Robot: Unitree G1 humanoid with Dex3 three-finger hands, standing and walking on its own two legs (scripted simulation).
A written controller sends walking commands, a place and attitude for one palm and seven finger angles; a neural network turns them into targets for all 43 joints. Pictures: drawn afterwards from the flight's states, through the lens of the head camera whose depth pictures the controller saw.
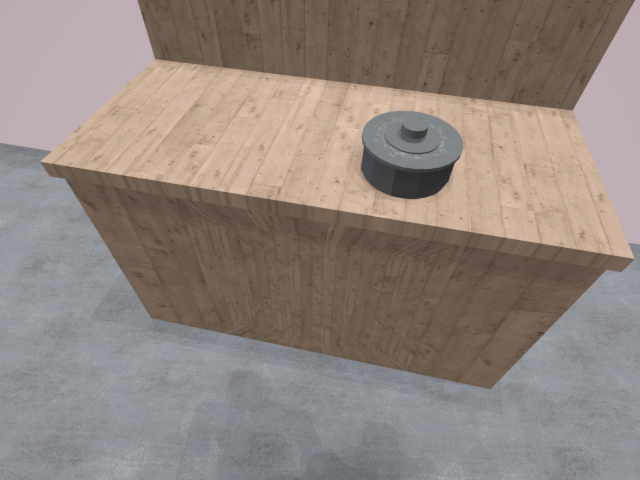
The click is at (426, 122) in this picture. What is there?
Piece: lid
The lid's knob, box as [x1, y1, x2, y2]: [401, 117, 428, 138]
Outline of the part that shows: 402,121 401,132 404,135 412,138 419,138 425,135 428,126 425,120 418,117 408,117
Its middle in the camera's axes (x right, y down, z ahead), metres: +0.18 -0.22 +0.76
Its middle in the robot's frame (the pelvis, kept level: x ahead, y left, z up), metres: +0.73 -0.14 +0.05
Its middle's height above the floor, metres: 0.83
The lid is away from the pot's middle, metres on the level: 0.00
